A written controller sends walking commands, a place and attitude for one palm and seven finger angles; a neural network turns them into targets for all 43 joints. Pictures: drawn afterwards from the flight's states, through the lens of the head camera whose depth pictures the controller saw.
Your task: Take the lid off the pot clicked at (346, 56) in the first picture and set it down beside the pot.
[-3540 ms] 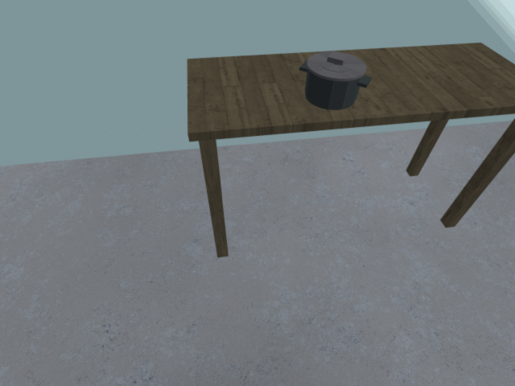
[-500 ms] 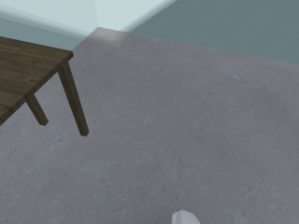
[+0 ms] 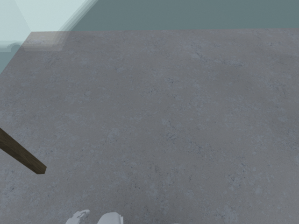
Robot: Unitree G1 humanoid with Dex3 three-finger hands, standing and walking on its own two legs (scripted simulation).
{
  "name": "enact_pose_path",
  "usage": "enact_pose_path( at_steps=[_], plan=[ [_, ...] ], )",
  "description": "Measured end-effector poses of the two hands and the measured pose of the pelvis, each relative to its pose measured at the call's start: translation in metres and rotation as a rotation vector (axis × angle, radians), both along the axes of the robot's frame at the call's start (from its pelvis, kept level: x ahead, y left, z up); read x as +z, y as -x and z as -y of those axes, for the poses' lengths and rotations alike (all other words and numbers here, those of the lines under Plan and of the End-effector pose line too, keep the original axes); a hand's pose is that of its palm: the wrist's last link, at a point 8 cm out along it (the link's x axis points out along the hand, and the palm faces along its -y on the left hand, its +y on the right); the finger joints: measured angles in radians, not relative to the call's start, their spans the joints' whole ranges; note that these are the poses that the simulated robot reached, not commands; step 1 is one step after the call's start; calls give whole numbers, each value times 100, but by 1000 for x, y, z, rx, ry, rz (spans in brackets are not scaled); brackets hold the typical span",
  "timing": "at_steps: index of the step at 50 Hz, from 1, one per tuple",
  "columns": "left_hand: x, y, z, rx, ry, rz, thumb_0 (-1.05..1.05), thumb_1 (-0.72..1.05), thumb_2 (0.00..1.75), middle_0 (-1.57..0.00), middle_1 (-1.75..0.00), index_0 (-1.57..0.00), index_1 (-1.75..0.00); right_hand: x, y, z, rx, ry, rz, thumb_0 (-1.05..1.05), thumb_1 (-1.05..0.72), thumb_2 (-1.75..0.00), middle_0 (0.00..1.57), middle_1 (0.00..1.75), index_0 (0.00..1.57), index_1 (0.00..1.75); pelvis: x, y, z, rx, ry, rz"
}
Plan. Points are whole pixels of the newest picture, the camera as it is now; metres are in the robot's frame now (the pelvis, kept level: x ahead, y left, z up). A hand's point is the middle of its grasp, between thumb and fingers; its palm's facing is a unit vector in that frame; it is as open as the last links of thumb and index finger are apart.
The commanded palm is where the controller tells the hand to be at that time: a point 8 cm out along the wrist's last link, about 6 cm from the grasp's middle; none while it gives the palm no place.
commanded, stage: turn to face it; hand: left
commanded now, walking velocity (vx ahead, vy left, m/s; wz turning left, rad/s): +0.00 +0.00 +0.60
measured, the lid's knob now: out of the picture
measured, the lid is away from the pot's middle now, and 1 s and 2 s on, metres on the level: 0.00 0.00 0.00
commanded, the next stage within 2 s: none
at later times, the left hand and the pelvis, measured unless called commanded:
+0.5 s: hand out of the picture +0.06 +0.26 -0.17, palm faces +0.35 -0.91 -0.24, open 7.4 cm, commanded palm none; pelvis +0.07 +0.04 +0.01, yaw +17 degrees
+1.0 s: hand out of the picture +0.02 +0.17 -0.14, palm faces +0.59 -0.76 -0.26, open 7.4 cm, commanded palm none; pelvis +0.08 -0.03 +0.01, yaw +36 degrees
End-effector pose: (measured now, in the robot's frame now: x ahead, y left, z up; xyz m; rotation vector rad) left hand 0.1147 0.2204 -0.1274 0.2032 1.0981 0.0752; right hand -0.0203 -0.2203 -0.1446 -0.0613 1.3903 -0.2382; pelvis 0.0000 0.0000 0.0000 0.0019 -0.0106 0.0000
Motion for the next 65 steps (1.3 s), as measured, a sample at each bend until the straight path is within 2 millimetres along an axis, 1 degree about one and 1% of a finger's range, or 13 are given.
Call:
enact_pose_path(
  at_steps=[4,9,15,18,23,30,37,41,45,51,58,61,65],
  plan=[
    [8,-8,-7,76,0,21,-1,94,90,-20,-30,-20,-30,6,-57,-1,70,1,67,1,-92,-90,20,30,20,29,6,-20,-1,51,7,-6],
    [4,-3,-21,182,17,22,-1,94,90,-20,-30,-20,-30,13,-108,-4,172,16,76,1,-93,-90,20,30,20,29,6,-41,-9,123,12,-3],
    [-21,36,-50,311,34,-69,0,92,90,-20,-30,-20,-30,15,-172,-24,307,50,129,1,-92,-90,20,30,20,29,-5,-58,-30,201,21,-1],
    [-30,60,-65,360,28,-150,0,92,90,-20,-30,-20,-30,16,-194,-35,350,66,175,1,-92,-90,20,30,20,29,-10,-60,-38,230,15,-4],
    [-16,78,-80,421,-1,-188,1,91,90,-20,-30,-20,-30,27,-210,-43,407,70,171,1,-91,-90,20,30,20,29,1,-64,-40,276,21,-8],
    [4,77,-79,494,-43,-136,1,91,90,-20,-30,-20,-30,28,-234,-36,475,46,162,1,-91,-90,20,30,21,29,9,-72,-26,356,25,-12],
    [13,64,-48,540,-97,-37,1,91,90,-20,-30,-20,-30,6,-268,-6,530,12,175,1,-91,-90,20,30,21,30,-4,-81,9,446,2,-11],
    [22,76,-21,595,-97,-20,1,91,90,-20,-30,-20,-30,6,-290,3,589,13,172,1,-91,-90,20,30,20,29,1,-83,21,520,-10,4],
    [25,95,1,650,-76,-50,1,90,90,-20,-30,-20,-30,16,-309,0,650,4,184,1,-91,-90,20,30,20,29,8,-84,27,572,-35,4],
    [16,135,21,736,-29,-104,1,90,90,-21,-30,-20,-30,25,-328,-27,762,1,190,1,-91,-90,20,30,20,29,10,-78,28,649,-42,-3],
    [-15,207,23,881,29,-178,1,90,90,-21,-30,-20,-30,28,-341,-94,928,8,268,1,-91,-90,20,30,20,29,-6,-59,9,748,2,-9],
    [-22,232,18,925,39,-224,1,90,90,-20,-30,-20,-30,34,-336,-114,970,4,301,1,-91,-90,20,30,20,29,-7,-51,5,772,1,-6],
    [-13,241,8,963,32,-208,1,91,90,-20,-30,-20,-30,42,-323,-122,999,12,285,1,-91,-90,20,30,20,29,3,-46,2,815,17,-2]
  ],
)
